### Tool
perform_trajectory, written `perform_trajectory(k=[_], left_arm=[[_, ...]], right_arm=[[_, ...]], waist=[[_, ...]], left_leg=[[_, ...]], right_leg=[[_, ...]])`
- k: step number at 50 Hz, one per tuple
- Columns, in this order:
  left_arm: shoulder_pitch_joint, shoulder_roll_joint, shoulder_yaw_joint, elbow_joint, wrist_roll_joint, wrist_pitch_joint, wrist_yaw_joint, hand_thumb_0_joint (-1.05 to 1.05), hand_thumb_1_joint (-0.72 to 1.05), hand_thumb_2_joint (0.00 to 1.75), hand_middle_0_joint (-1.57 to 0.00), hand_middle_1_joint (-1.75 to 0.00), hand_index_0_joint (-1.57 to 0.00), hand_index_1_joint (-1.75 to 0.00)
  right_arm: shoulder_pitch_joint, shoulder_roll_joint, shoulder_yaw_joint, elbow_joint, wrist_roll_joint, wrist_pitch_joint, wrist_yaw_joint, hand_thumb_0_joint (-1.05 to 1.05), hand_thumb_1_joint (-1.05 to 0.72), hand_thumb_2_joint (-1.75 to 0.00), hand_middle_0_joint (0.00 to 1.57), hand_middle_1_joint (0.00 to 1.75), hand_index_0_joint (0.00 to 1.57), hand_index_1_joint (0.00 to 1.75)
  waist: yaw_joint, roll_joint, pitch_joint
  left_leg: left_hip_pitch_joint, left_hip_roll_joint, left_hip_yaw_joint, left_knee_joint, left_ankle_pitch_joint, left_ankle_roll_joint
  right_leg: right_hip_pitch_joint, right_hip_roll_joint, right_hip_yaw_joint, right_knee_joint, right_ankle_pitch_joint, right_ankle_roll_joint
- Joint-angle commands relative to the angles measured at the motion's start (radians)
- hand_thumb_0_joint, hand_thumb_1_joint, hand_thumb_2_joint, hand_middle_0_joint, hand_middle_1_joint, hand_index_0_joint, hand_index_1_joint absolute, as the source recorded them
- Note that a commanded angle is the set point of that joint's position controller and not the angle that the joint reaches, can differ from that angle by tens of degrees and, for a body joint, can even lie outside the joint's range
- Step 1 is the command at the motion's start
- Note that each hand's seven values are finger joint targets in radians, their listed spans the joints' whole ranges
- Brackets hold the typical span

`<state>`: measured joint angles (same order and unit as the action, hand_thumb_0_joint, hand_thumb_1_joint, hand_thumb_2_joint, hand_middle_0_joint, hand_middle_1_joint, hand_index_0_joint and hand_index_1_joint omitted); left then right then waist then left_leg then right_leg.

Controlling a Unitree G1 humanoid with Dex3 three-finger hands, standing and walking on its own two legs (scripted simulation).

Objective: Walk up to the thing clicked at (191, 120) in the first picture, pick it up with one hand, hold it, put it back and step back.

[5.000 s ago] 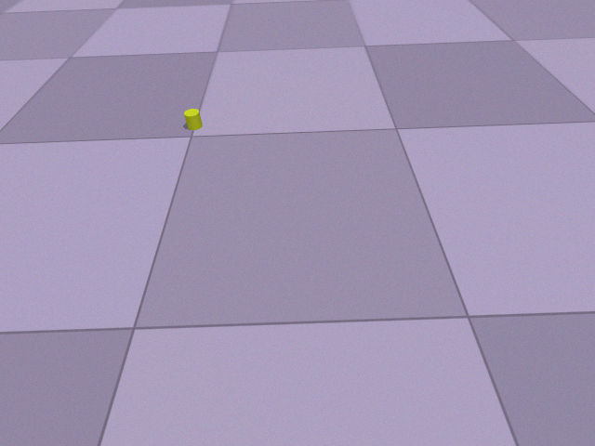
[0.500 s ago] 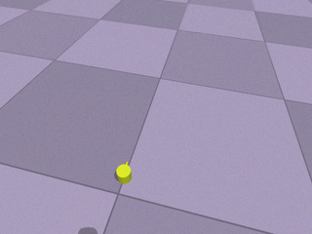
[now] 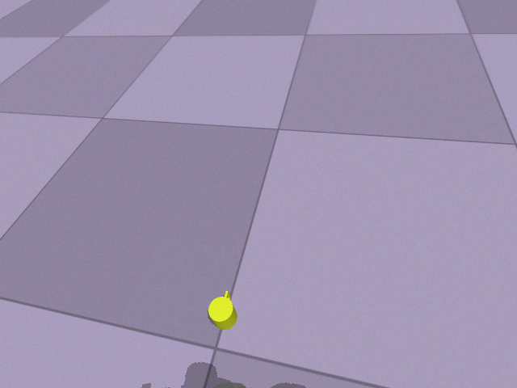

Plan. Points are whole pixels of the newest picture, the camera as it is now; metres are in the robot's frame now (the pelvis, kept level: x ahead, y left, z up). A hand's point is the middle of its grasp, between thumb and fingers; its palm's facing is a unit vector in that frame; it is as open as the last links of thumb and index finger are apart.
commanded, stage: walk up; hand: left
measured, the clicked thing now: (224, 308) +0.49 +0.25 -0.72
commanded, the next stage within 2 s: stand in 1.72 s
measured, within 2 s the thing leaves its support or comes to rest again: neither
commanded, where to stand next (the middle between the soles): +0.09 +0.01 m, yaw -1 degrees
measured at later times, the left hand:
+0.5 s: hand out of the picture +0.07 +0.29 -0.16, palm faces -0.01 -0.94 -0.33, open 7.4 cm
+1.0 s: hand out of the picture +0.13 +0.27 -0.14, palm faces +0.01 -0.94 -0.34, open 7.4 cm
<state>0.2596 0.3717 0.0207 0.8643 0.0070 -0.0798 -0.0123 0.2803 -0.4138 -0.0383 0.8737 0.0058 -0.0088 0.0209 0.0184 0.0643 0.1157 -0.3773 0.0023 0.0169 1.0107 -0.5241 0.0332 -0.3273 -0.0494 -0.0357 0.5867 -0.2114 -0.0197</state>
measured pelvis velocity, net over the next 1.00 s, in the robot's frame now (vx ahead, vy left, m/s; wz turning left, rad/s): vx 0.05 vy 0.02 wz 0.01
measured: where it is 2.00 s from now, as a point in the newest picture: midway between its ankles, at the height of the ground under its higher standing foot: outside the picture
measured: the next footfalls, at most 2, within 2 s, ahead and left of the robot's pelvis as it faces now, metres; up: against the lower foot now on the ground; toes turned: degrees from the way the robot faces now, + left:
left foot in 0.20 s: +0.12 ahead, +0.16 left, +0.00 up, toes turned +1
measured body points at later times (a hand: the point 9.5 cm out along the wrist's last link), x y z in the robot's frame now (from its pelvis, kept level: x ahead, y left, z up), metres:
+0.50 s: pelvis +0.02 +0.03 +0.00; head +0.04 +0.05 +0.45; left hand +0.07 +0.34 -0.14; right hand +0.12 -0.27 -0.11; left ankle +0.08 +0.16 -0.73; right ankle +0.04 -0.11 -0.73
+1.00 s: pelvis +0.05 +0.02 +0.02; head +0.05 +0.02 +0.47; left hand +0.13 +0.32 -0.11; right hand +0.14 -0.28 -0.11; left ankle +0.08 +0.16 -0.73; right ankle +0.04 -0.12 -0.73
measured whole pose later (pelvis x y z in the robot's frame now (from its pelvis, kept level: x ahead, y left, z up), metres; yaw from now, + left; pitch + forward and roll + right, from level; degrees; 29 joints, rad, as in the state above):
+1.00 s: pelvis +0.05 +0.02 +0.02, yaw +1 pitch -3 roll +0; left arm 0.07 0.34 0.00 1.14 0.00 -0.01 -0.01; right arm 0.07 -0.36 -0.01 1.16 0.00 -0.01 0.01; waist 0.00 0.01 0.05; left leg -0.18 0.04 0.01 0.37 -0.15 -0.03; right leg -0.11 -0.03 -0.03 0.36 -0.21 0.02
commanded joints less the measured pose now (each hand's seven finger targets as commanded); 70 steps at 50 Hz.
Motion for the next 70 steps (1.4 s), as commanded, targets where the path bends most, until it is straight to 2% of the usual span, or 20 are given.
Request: perform_trajectory(k=[1,5,7,9,10,11,12,13,14,16,18,20,23,25,30,33,36,43,57,70], left_arm=[[0.061,0.286,0.079,-0.054,0.003,-0.006,0.026,0.00,0.90,0.90,-0.20,-0.30,-0.20,-0.30],[-0.009,0.270,0.066,-0.062,0.010,0.012,0.029,0.00,0.90,0.90,-0.20,-0.30,-0.20,-0.30],[-0.047,0.271,0.059,-0.061,0.001,0.027,0.026,0.00,0.90,0.90,-0.20,-0.30,-0.20,-0.30],[-0.084,0.234,0.045,-0.061,-0.009,0.045,0.023,0.00,0.90,0.90,-0.20,-0.30,-0.20,-0.30],[-0.077,0.201,0.030,-0.056,-0.013,0.053,0.021,0.00,0.90,0.90,-0.20,-0.30,-0.20,-0.30],[-0.048,0.160,0.020,-0.047,-0.023,0.063,0.020,0.00,0.90,0.90,-0.20,-0.30,-0.20,-0.30],[-0.013,0.198,0.030,-0.009,-0.026,0.075,0.024,0.00,0.90,0.90,-0.20,-0.30,-0.20,-0.30],[-0.016,0.243,0.047,0.031,-0.019,0.078,0.025,0.00,0.90,0.90,-0.20,-0.30,-0.20,-0.30],[-0.014,0.243,0.051,0.050,-0.015,0.077,0.020,0.00,0.90,0.90,-0.20,-0.30,-0.20,-0.30],[-0.002,0.220,0.047,0.082,-0.014,0.074,0.012,0.00,0.90,0.90,-0.20,-0.30,-0.20,-0.30],[0.023,0.203,0.042,0.115,-0.015,0.067,0.015,0.00,0.90,0.90,-0.20,-0.30,-0.20,-0.30],[-0.018,0.213,0.041,0.130,-0.002,0.055,0.023,0.00,0.90,0.90,-0.20,-0.30,-0.20,-0.30],[-0.105,0.220,0.029,0.129,0.000,0.061,0.012,0.00,0.90,0.90,-0.20,-0.30,-0.20,-0.30],[-0.093,0.208,0.025,0.156,-0.005,0.058,0.009,0.00,0.90,0.90,-0.20,-0.30,-0.20,-0.30],[-0.149,0.220,0.020,0.183,-0.006,0.037,0.011,0.00,0.90,0.90,-0.20,-0.30,-0.20,-0.30],[-0.155,0.215,0.018,0.200,-0.007,0.038,0.014,0.00,0.90,0.90,-0.20,-0.30,-0.20,-0.30],[-0.189,0.215,0.019,0.204,-0.006,0.039,0.014,0.00,0.90,0.90,-0.20,-0.30,-0.20,-0.30],[-0.199,0.203,0.021,0.225,-0.007,0.047,0.017,0.00,0.90,0.90,-0.20,-0.30,-0.20,-0.30],[-0.237,0.191,0.027,0.234,-0.004,0.060,0.014,0.00,0.90,0.90,-0.20,-0.30,-0.20,-0.30],[-0.234,0.181,0.025,0.243,-0.003,0.062,0.012,0.00,0.90,0.90,-0.20,-0.30,-0.20,-0.30]], right_arm=[[0.069,-0.167,-0.047,-0.043,-0.009,-0.015,-0.009,0.00,-0.90,-0.90,0.20,0.30,0.20,0.30],[0.023,-0.138,-0.044,-0.008,-0.008,-0.014,-0.011,0.00,-0.90,-0.90,0.20,0.30,0.20,0.30],[0.025,-0.140,-0.048,0.017,-0.008,-0.018,-0.017,0.00,-0.90,-0.90,0.20,0.30,0.20,0.30],[0.038,-0.154,-0.054,0.046,-0.015,-0.026,-0.027,0.00,-0.90,-0.90,0.20,0.30,0.20,0.30],[0.020,-0.191,-0.061,0.042,-0.025,-0.030,-0.030,0.00,-0.90,-0.90,0.20,0.30,0.20,0.30],[-0.044,-0.234,-0.062,0.023,-0.033,-0.039,-0.031,0.00,-0.90,-0.90,0.20,0.30,0.20,0.30],[-0.120,-0.286,-0.061,0.003,-0.019,-0.042,-0.029,0.00,-0.90,-0.90,0.20,0.30,0.20,0.30],[-0.176,-0.292,-0.063,0.010,-0.018,-0.035,-0.026,0.00,-0.90,-0.90,0.20,0.30,0.20,0.30],[-0.194,-0.262,-0.053,0.013,-0.021,-0.031,-0.026,0.00,-0.90,-0.90,0.20,0.30,0.20,0.30],[-0.195,-0.221,-0.036,0.028,-0.026,-0.037,-0.026,0.00,-0.90,-0.90,0.20,0.30,0.20,0.30],[-0.207,-0.226,-0.036,0.041,-0.019,-0.038,-0.021,0.00,-0.90,-0.90,0.20,0.30,0.20,0.30],[-0.194,-0.188,-0.024,0.049,-0.013,-0.033,-0.019,0.00,-0.90,-0.90,0.20,0.30,0.20,0.30],[-0.216,-0.195,-0.023,0.073,-0.009,-0.024,-0.022,0.00,-0.90,-0.90,0.20,0.30,0.20,0.30],[-0.247,-0.196,-0.020,0.086,-0.011,-0.024,-0.020,0.00,-0.90,-0.90,0.20,0.30,0.20,0.30],[-0.230,-0.168,-0.007,0.129,-0.002,-0.033,-0.020,0.00,-0.90,-0.90,0.20,0.30,0.20,0.30],[-0.245,-0.167,-0.008,0.150,0.003,-0.031,-0.020,0.00,-0.90,-0.90,0.20,0.30,0.20,0.30],[-0.236,-0.160,-0.008,0.174,0.002,-0.025,-0.021,0.00,-0.90,-0.90,0.20,0.30,0.20,0.30],[-0.267,-0.155,-0.003,0.205,-0.005,-0.024,-0.020,0.00,-0.90,-0.90,0.20,0.30,0.20,0.30],[-0.264,-0.156,-0.001,0.233,-0.013,-0.032,-0.027,0.00,-0.90,-0.90,0.20,0.30,0.20,0.30],[-0.252,-0.158,-0.003,0.232,-0.012,-0.028,-0.026,0.00,-0.90,-0.90,0.20,0.30,0.20,0.30]], waist=[[0.001,-0.257,-0.125],[-0.003,-0.275,-0.111],[-0.021,-0.244,-0.127],[-0.048,-0.193,-0.124],[-0.048,-0.101,-0.110],[-0.009,0.049,-0.104],[0.008,0.108,-0.087],[0.012,0.096,-0.039],[0.022,0.076,-0.022],[0.020,0.118,-0.049],[0.029,0.152,-0.104],[0.014,0.096,-0.155],[-0.012,0.060,-0.099],[0.000,0.038,-0.085],[-0.027,-0.071,-0.135],[-0.025,-0.095,-0.140],[-0.034,-0.138,-0.136],[-0.015,-0.107,-0.140],[-0.015,-0.045,-0.164],[-0.025,-0.058,-0.125]], left_leg=[[-0.109,0.041,-0.038,-0.067,0.077,-0.020],[0.047,0.034,0.006,-0.264,0.179,-0.041],[0.161,0.017,0.032,-0.347,0.285,-0.038],[0.249,0.014,0.018,-0.466,0.367,-0.021],[0.263,0.083,-0.088,-0.533,0.331,-0.002],[0.171,0.236,-0.335,-0.663,0.197,0.046],[0.001,0.339,-0.448,-0.750,0.008,0.130],[-0.144,0.334,-0.435,-0.764,-0.086,0.161],[-0.177,0.280,-0.362,-0.757,-0.119,0.136],[-0.045,0.199,-0.249,-0.705,0.014,0.079],[0.026,0.198,-0.224,-0.635,0.164,0.071],[0.044,0.178,-0.186,-0.596,0.255,0.044],[0.042,0.151,-0.189,-0.687,-0.026,0.011],[0.048,0.157,-0.198,-0.686,-0.007,0.014],[0.186,0.118,-0.119,-0.605,0.332,0.001],[0.235,0.119,-0.101,-0.594,0.433,0.000],[0.253,0.112,-0.089,-0.608,0.439,-0.008],[0.266,0.122,-0.089,-0.661,0.476,-0.017],[0.240,0.133,-0.088,-0.721,0.488,-0.021],[0.237,0.126,-0.095,-0.734,0.415,-0.020]], right_leg=[[0.175,-0.203,0.226,-0.190,0.299,-0.200],[0.025,-0.174,0.131,-0.149,0.294,-0.179],[-0.047,-0.167,0.118,-0.096,0.201,-0.159],[-0.132,-0.154,0.122,-0.036,0.070,-0.112],[-0.194,-0.120,0.110,-0.002,-0.044,-0.069],[-0.174,-0.028,0.068,0.079,-0.187,-0.023],[-0.045,0.013,0.035,0.165,-0.309,-0.007],[0.063,-0.012,0.058,0.217,-0.310,-0.008],[0.099,-0.011,0.059,0.182,-0.289,-0.012],[0.042,0.001,0.043,0.099,-0.200,-0.011],[0.098,0.015,0.012,-0.026,-0.121,-0.005],[0.167,-0.007,0.054,-0.107,-0.040,-0.006],[0.085,-0.018,0.083,-0.127,-0.161,-0.009],[0.097,-0.025,0.085,-0.155,-0.151,-0.011],[0.095,-0.079,0.129,-0.228,0.043,-0.017],[0.094,-0.088,0.122,-0.256,0.086,-0.012],[0.098,-0.099,0.127,-0.290,0.065,-0.009],[0.149,-0.092,0.102,-0.307,0.087,0.003],[0.241,-0.083,0.086,-0.302,0.127,0.006],[0.204,-0.072,0.083,-0.328,0.061,0.011]])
